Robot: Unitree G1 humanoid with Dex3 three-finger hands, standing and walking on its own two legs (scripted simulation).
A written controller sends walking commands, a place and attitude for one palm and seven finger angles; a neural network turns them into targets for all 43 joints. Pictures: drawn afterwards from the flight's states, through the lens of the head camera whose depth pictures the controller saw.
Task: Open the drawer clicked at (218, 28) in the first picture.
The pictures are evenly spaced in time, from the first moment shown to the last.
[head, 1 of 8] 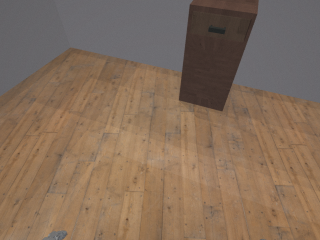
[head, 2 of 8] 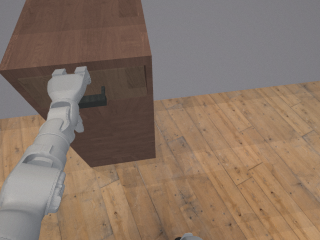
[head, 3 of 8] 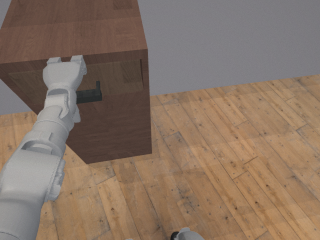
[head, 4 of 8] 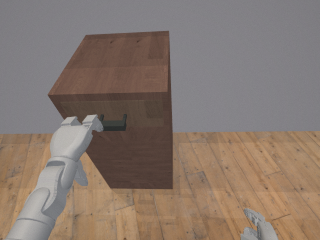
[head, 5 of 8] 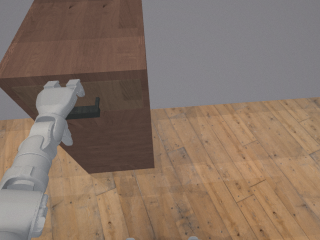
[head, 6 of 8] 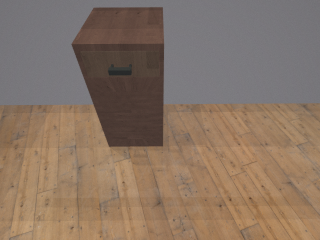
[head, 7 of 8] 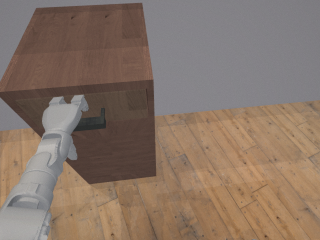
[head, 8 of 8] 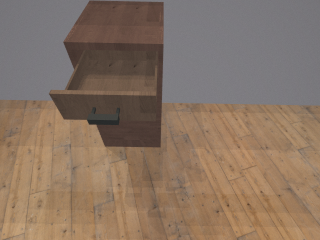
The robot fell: no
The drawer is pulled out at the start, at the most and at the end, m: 0.00 0.27 0.27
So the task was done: yes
